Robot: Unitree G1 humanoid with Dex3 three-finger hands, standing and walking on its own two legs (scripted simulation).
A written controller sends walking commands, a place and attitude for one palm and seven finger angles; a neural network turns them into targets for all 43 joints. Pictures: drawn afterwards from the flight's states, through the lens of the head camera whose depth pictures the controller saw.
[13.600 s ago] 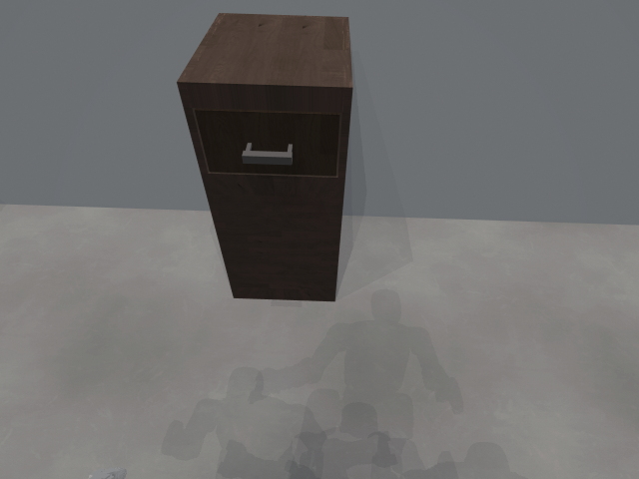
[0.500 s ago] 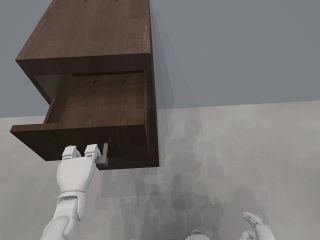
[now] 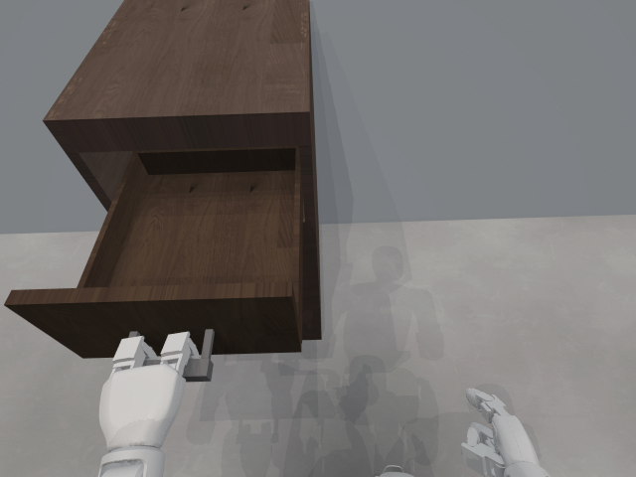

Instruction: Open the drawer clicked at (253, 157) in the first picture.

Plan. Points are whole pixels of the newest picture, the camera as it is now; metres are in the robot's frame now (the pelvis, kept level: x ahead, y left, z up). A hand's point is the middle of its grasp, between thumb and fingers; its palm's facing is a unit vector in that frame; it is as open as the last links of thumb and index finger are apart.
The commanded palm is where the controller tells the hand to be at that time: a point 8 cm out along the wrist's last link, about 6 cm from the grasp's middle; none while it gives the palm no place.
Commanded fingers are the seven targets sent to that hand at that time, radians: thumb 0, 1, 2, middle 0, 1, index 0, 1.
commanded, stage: pull the drawer open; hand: left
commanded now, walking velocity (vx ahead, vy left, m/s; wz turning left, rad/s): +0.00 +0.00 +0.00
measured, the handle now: (167, 354) +0.27 +0.22 -0.02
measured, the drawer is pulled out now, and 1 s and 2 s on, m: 0.26 0.30 0.30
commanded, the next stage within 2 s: open the thumb to release the handle in 0.50 s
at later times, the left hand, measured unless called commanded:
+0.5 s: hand (157, 440) +0.17 +0.21 -0.04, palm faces -0.02 -0.10 -0.99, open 5.9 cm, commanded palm +0.13 +0.21 +0.01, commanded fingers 0.00 0.90 0.90 -0.40 -1.35 -0.40 -1.35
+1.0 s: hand (158, 437) +0.18 +0.21 -0.04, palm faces +0.00 -0.07 -1.00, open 10.1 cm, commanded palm +0.15 +0.22 +0.01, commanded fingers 0.00 -0.50 0.30 -0.30 -1.20 -0.30 -1.20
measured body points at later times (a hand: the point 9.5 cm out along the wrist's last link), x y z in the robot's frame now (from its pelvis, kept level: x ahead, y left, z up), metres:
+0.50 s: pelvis -0.01 +0.00 -0.01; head +0.05 -0.02 +0.43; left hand +0.17 +0.21 +0.02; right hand +0.20 -0.22 -0.11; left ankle -0.05 +0.12 -0.68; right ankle +0.01 -0.12 -0.68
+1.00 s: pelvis -0.02 -0.01 +0.00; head +0.02 -0.03 +0.44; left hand +0.17 +0.21 +0.02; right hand +0.18 -0.23 -0.11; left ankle -0.05 +0.12 -0.68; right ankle +0.01 -0.12 -0.68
